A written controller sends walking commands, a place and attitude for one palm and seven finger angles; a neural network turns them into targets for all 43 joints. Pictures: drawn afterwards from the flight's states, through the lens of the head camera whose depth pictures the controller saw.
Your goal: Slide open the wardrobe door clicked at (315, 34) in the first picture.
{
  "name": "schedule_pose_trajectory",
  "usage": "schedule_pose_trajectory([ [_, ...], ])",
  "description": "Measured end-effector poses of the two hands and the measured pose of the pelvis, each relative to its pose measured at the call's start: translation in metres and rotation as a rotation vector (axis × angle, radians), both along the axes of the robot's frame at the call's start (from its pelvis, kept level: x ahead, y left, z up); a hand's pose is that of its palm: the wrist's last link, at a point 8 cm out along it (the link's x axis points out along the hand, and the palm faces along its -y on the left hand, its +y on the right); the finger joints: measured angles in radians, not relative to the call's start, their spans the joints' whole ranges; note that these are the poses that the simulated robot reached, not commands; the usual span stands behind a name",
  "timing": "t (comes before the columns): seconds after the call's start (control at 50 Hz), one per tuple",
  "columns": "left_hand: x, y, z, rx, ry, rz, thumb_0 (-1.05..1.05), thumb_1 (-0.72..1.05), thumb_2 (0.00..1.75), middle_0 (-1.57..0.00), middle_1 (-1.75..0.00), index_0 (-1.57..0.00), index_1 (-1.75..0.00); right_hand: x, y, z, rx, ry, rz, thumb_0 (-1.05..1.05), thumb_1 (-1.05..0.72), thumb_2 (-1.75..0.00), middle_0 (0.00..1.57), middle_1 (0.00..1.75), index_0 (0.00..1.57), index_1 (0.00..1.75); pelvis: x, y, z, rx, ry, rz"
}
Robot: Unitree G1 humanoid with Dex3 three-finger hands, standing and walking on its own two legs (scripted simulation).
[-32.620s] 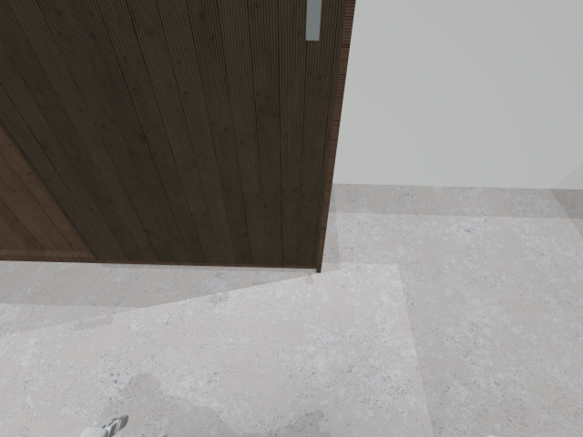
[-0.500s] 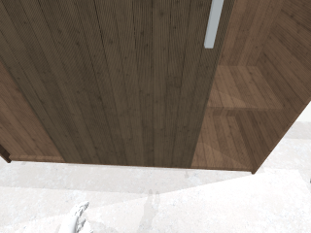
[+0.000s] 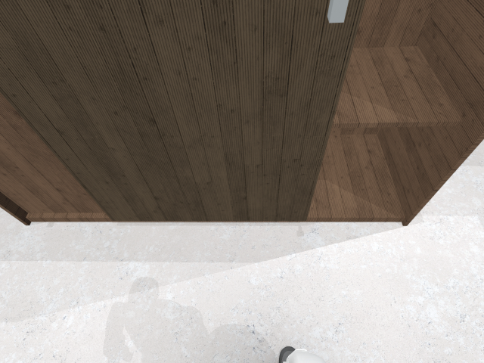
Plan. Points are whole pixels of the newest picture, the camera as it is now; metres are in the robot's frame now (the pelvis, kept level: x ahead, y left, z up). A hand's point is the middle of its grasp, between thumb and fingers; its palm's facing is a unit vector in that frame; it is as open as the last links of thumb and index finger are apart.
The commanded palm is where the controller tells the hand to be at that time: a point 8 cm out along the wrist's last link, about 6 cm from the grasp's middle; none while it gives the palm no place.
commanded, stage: let the arm hang, fingers relaxed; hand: right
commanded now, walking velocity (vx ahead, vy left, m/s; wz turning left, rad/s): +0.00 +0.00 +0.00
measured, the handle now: out of the picture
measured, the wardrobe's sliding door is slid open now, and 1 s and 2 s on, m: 0.44 0.44 0.44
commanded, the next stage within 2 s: look to check the result in 0.66 s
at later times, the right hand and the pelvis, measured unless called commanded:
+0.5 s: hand out of the picture +0.05 -0.16 -0.17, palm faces -0.05 +0.98 -0.20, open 7.3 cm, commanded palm none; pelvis +0.03 +0.01 +0.01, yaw +2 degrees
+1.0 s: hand out of the picture +0.03 -0.18 -0.17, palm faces -0.06 +0.98 -0.20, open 7.4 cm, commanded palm none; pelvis +0.03 +0.00 +0.01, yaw +3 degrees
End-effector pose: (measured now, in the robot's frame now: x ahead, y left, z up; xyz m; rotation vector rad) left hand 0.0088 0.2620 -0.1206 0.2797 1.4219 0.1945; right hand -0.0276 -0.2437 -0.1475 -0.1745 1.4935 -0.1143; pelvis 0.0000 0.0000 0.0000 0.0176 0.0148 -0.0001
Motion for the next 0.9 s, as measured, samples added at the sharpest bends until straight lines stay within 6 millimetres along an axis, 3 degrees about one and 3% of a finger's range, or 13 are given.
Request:
schedule_pose_trajectory([
  [0.08,-0.004,-0.005,-0.008,-0.037,0.014,0.031,0.01,0.90,0.89,-0.20,-0.30,-0.20,-0.30,-0.037,-0.007,0.016,-0.047,0.110,-0.018,0.00,-0.94,-0.90,0.20,0.30,0.20,0.29,0.002,0.003,0.003,0.001,-0.008,0.007],
  [0.16,0.007,-0.012,-0.015,-0.076,-0.020,0.048,0.01,0.90,0.89,-0.20,-0.30,-0.20,-0.30,-0.043,-0.009,0.024,-0.078,0.138,-0.017,0.01,-0.92,-0.90,0.20,0.30,0.20,0.29,0.006,0.005,0.005,0.000,-0.021,0.016],
  [0.24,0.024,-0.018,-0.019,-0.105,-0.060,0.047,0.01,0.90,0.89,-0.20,-0.30,-0.20,-0.30,-0.023,-0.005,0.024,-0.084,0.089,-0.008,0.01,-0.91,-0.90,0.20,0.30,0.20,0.29,0.009,0.006,0.006,-0.005,-0.029,0.021],
  [0.36,0.044,-0.025,-0.019,-0.126,-0.101,0.044,0.00,0.91,0.89,-0.20,-0.30,-0.20,-0.30,0.029,0.012,0.016,-0.053,-0.036,0.017,0.00,-0.91,-0.90,0.20,0.30,0.20,0.29,0.017,0.007,0.007,-0.015,-0.031,0.026],
  [0.46,0.051,-0.026,-0.017,-0.123,-0.112,0.050,0.00,0.91,0.89,-0.20,-0.30,-0.20,-0.30,0.069,0.029,0.011,-0.011,-0.122,0.038,0.00,-0.91,-0.90,0.20,0.30,0.20,0.29,0.024,0.008,0.008,-0.020,-0.031,0.031],
  [0.52,0.051,-0.026,-0.015,-0.115,-0.109,0.061,0.00,0.91,0.89,-0.20,-0.30,-0.20,-0.30,0.081,0.031,0.010,-0.012,-0.138,0.047,0.01,-0.93,-0.90,0.20,0.30,0.20,0.30,0.027,0.009,0.008,-0.021,-0.032,0.035],
  [0.66,0.040,-0.024,-0.015,-0.100,-0.066,0.081,0.00,0.91,0.89,-0.20,-0.30,-0.20,-0.30,0.087,0.027,0.009,-0.012,-0.128,0.047,0.01,-0.92,-0.90,0.20,0.30,0.20,0.29,0.032,0.008,0.008,-0.019,-0.033,0.039],
  [0.9,0.025,-0.032,-0.016,-0.106,-0.010,0.099,0.00,0.91,0.89,-0.20,-0.30,-0.20,-0.30,0.062,0.019,0.010,-0.018,-0.042,0.035,0.00,-0.91,-0.90,0.20,0.30,0.20,0.29,0.033,0.003,0.009,-0.020,-0.034,0.044],
])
